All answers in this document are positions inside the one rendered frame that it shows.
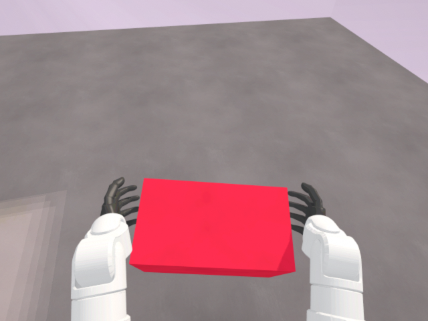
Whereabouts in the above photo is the right robot hand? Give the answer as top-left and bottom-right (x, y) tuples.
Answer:
(288, 183), (326, 235)

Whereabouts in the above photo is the right robot forearm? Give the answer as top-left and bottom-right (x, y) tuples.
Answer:
(302, 215), (365, 321)

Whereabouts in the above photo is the carton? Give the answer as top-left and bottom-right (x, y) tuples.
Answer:
(129, 178), (296, 278)

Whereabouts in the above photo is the left robot forearm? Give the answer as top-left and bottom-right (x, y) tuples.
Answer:
(71, 213), (132, 321)

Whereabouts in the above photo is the left robot hand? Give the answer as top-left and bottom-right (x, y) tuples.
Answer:
(100, 177), (140, 227)

